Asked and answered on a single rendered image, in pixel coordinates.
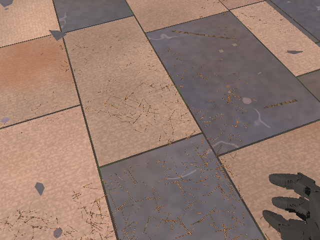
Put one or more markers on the robot right hand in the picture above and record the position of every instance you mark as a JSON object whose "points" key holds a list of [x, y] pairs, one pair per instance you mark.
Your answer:
{"points": [[309, 211]]}

